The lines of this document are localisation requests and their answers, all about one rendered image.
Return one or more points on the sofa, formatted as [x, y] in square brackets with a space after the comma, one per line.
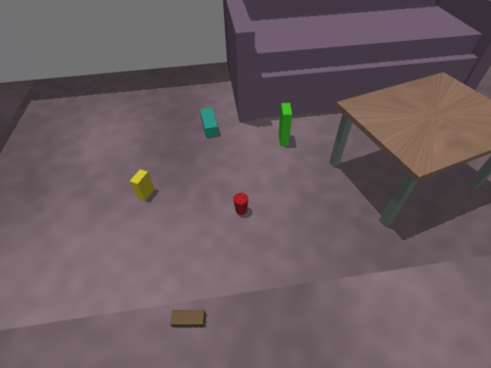
[314, 53]

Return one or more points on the coffee table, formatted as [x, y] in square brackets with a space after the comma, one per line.
[426, 126]

